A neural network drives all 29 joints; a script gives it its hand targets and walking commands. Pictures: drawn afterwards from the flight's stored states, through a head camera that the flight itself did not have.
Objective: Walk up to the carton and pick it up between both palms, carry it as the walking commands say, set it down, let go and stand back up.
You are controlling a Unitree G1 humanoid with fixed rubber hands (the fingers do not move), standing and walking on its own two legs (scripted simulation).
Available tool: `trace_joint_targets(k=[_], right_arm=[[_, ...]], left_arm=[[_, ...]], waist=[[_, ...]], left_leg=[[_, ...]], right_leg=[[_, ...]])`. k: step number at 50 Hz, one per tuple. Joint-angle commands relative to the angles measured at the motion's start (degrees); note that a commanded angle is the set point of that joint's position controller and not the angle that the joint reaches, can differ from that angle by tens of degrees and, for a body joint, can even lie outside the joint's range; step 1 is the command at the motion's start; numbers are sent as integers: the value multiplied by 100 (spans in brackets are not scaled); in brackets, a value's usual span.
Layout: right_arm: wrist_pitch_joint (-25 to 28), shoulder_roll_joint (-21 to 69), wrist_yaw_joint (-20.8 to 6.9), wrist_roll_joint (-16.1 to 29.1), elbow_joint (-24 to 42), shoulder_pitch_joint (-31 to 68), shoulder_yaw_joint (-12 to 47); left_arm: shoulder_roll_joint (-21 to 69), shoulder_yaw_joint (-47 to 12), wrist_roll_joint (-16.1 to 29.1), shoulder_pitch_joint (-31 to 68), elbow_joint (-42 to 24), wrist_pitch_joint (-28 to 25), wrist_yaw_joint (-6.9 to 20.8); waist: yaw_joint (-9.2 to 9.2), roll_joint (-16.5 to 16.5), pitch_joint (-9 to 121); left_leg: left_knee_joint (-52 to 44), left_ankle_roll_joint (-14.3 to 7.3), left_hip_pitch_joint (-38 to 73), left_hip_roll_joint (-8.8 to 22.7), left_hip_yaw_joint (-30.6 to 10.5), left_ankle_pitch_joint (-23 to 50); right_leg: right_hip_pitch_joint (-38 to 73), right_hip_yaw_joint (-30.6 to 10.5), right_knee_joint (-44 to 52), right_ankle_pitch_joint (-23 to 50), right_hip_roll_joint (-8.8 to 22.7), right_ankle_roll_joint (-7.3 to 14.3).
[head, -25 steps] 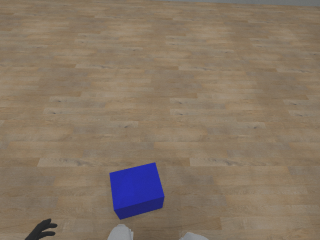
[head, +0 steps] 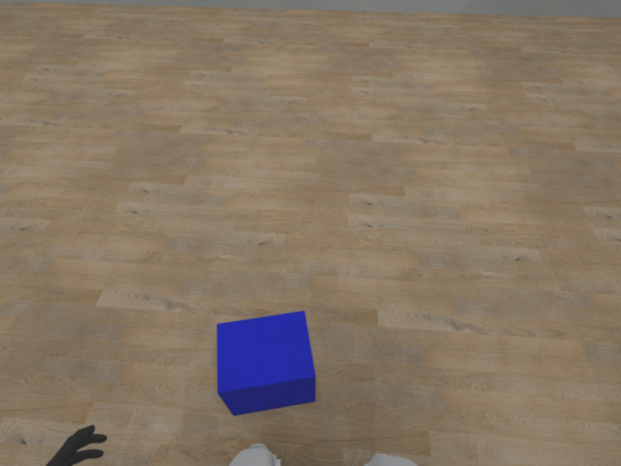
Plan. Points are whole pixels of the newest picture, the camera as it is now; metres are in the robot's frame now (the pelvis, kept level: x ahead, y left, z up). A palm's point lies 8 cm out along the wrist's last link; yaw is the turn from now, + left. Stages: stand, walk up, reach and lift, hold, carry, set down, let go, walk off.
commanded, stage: walk up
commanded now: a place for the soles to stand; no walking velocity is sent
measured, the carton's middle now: (268, 364) +0.47 +0.14 -0.61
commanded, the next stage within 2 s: none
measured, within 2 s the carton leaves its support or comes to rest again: neither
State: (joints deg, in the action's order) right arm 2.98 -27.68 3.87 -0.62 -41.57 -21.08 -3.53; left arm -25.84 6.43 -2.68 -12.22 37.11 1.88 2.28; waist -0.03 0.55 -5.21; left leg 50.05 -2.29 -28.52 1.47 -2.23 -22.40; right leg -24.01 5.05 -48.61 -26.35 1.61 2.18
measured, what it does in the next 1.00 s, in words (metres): steps on the spot: left foot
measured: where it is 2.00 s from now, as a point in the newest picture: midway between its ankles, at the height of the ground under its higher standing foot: outside the picture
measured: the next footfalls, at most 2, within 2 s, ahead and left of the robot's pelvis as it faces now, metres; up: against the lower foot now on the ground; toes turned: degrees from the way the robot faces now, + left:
left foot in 0.40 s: +0.06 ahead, +0.16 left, +0.00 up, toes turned +4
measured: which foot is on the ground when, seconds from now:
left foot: up 0.00-0.38, down 0.40-1.00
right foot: down 0.00-1.00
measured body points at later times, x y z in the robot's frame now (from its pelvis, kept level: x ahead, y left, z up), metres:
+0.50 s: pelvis +0.00 +0.02 +0.01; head +0.03 +0.04 +0.46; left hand +0.09 +0.37 -0.08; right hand +0.09 -0.31 -0.08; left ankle +0.02 +0.15 -0.70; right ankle +0.02 -0.09 -0.68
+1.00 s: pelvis +0.02 +0.04 +0.02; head +0.05 +0.05 +0.46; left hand +0.08 +0.39 -0.08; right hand +0.16 -0.28 -0.07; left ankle +0.02 +0.16 -0.70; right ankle +0.03 -0.09 -0.70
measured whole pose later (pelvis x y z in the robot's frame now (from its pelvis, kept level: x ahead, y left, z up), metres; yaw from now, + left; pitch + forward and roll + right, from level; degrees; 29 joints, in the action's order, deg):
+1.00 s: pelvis +0.02 +0.04 +0.02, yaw +8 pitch +0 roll -1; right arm 3.9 -25.8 1.8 -0.6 -44.8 -15.3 -2.8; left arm -25.0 6.4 -2.0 -12.8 43.7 -0.3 0.9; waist 0.0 0.0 -4.1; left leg 43.9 -0.6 -23.0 -2.2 -4.3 -20.9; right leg -20.0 5.9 -42.7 -22.9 3.6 1.1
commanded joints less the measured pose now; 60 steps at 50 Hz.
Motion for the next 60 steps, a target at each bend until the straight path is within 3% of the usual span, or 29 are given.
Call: trace_joint_targets(k=[1, 3, 6, 11, 14, 17, 18, 19, 20, 21, 23, 27, 28, 30, 31, 33, 35, 36, 38, 39, 41, 44, 46, 49, 51, 53, 56, 59, 60], right_arm=[[-98, -1170, -15, -67, 293, -38, -255], [-102, -1107, -126, 10, 96, -276, -299], [-109, -881, -233, 1, -33, -289, -244], [-123, -666, -259, 3, -48, -169, -149], [-55, -689, -278, -31, -70, -87, -168], [42, -781, -238, -76, -222, -442, -242], [85, -952, -207, -101, -237, -541, -300], [111, -1268, -179, -163, -147, -365, -355], [142, -1471, -176, -154, 11, -163, -342], [129, -1517, -157, -113, 5, -175, -346], [140, -1509, -105, -131, 66, 282, -363], [74, -1179, -168, -72, 74, 471, -226], [70, -970, -182, -45, 90, 484, -158], [61, -613, -190, 16, 64, 438, -70], [28, -755, -173, -20, -22, 334, -130], [58, -811, -204, 2, -131, 25, -152], [162, -827, -237, -23, -186, -38, -154], [200, -983, -218, -41, -136, 0, -193], [238, -1360, -172, -48, -80, 82, -224], [227, -1339, -154, -40, -115, 260, -204], [189, -1076, -145, -13, -90, 608, -119], [146, -756, -156, 34, -76, 506, -17], [137, -750, -157, 44, -119, 378, -27], [186, -881, -179, -12, -124, 259, -103], [215, -1152, -155, -53, -165, 197, -159], [192, -1316, -132, -68, -153, 441, -204], [158, -1047, -154, -53, -88, 875, -100], [122, -678, -205, 5, -109, 802, -10], [98, -725, -195, 4, -197, 643, -45]], left_arm=[[-1531, 503, 147, -192, -161, -373, -257], [-1276, 397, 27, 10, -26, -435, -284], [-1155, 357, 48, -256, 170, -459, -258], [-1076, 312, 111, -405, 139, -401, -231], [-1106, 269, 156, -254, 35, -333, -192], [-1121, 233, 225, 21, -57, -246, -158], [-957, 203, 213, -113, -55, -206, -164], [-775, 174, 224, -113, -86, -169, -170], [-661, 136, 269, 10, -142, -126, -170], [-790, 180, 277, 185, -112, -89, -187], [-900, 190, 208, 11, 6, -179, -186], [-798, 223, 147, -346, 276, -290, -162], [-867, 236, 89, -365, 271, -337, -183], [-1224, 303, 44, -302, 295, -403, -229], [-1313, 300, 62, -160, 277, -411, -220], [-1276, 248, 71, 166, 311, -398, -180], [-1043, 162, 120, 298, 289, -351, -168], [-878, 132, 155, 253, 231, -337, -169], [-745, 111, 211, 271, 236, -280, -155], [-757, 102, 224, 233, 299, -288, -160], [-806, 117, 181, -3, 440, -387, -178], [-1172, 233, 167, -145, 417, -438, -208], [-1149, 206, 188, 28, 411, -395, -204], [-966, 162, 196, 307, 287, -322, -191], [-823, 142, 220, 475, 242, -275, -177], [-730, 96, 236, 340, 337, -251, -173], [-824, 126, 156, 31, 492, -339, -162], [-1168, 216, 101, 17, 512, -408, -184], [-1178, 191, 119, 183, 494, -401, -181]], waist=[[-115, 65, 165], [-6, 266, 8], [-118, 748, 236], [-154, 1107, 565], [-190, 1238, 653], [78, 821, 694], [95, 310, 719], [22, -802, 536], [18, -1128, 189], [64, -791, -85], [-4, -885, 38], [-193, -999, 455], [-263, -727, 584], [-263, 327, 640], [-153, 397, 525], [86, 481, 464], [130, 366, 590], [43, -116, 774], [-28, -665, 896], [-82, -535, 801], [-243, -366, 816], [-188, 98, 941], [-90, 225, 915], [-17, 196, 976], [40, -417, 912], [-44, -732, 752], [-266, -577, 701], [-202, 246, 691], [-115, 345, 658]], left_leg=[[1737, -1, -1618, -155, -770, -649], [1287, 78, -1242, -93, -527, -121], [1015, 117, -999, -228, -259, 208], [257, 190, -709, -179, 123, 366], [-352, 172, -101, -105, 445, 322], [-1305, -22, 964, -281, 597, 686], [-1588, -139, 1211, -201, 105, 743], [-1948, -504, 1188, 549, -1530, 1174], [-2561, -1094, 742, 1286, -3173, 552], [-2903, -1294, 403, 1340, -3195, -321], [-2471, -1352, 543, 1261, -3114, 398], [-1786, -766, 423, 647, -2050, 873], [-1469, -569, 61, 466, -1722, 884], [-238, -77, -567, -272, -530, 735], [110, -38, -504, -351, -97, -93], [-408, -96, 113, -155, 37, -627], [-1286, -189, 813, -138, -347, 1018], [-1418, -376, 983, 268, -1189, 1869], [-1827, -1078, 1110, 1023, -2863, 1986], [-1863, -1184, 968, 1079, -2853, 1952], [-1425, -755, 631, 657, -1973, 2343], [-356, -114, -28, -204, -394, 1856], [-524, -114, 265, -173, -154, 1561], [-860, -351, 769, 36, -789, 2340], [-1529, -844, 941, 666, -2212, 2246], [-1929, -1150, 931, 963, -2944, 1830], [-1700, -693, 327, 592, -2149, 1626], [-514, -53, -246, -319, -435, 923], [-445, -28, 0, -298, -111, 345]], right_leg=[[986, -3121, 3031, -648, 2289, 414], [970, -1960, 2791, -414, 1668, 128], [1394, -1154, 2577, 904, 1369, 137], [1932, -456, 2095, 2454, 1296, 393], [1535, -349, 1809, 2128, 1388, 693], [819, -278, 1128, 1438, 1462, 561], [510, -178, 655, 940, 1298, 404], [-95, -77, -88, 118, 804, 166], [-531, -368, -454, -967, 172, -71], [-477, -594, -772, -1288, 147, -83], [-415, -770, -363, -811, 225, -117], [726, -432, 1149, 18, 60, 4], [1211, -777, 1485, 169, 287, 117], [1627, -1994, 2411, -325, 1446, 676], [1434, -2314, 2596, -197, 1927, 975], [989, -1697, 2251, 396, 1882, 987], [665, -704, 1400, 992, 1144, 478], [480, -305, 774, 1081, 716, 209], [90, -399, 208, -229, 78, -98], [254, -483, 422, -437, 34, -65], [917, -616, 1063, 549, 342, 49], [1701, -1303, 1733, 1652, 1404, 681], [1534, -974, 1482, 2224, 1499, 796], [952, -379, 937, 1544, 930, 380], [449, -287, 244, 669, 342, 58], [254, -475, 343, -334, 42, -49], [1002, -691, 1136, 208, 329, 100], [1486, -1642, 2296, 276, 1523, 730], [1318, -1549, 2291, 635, 1758, 904]])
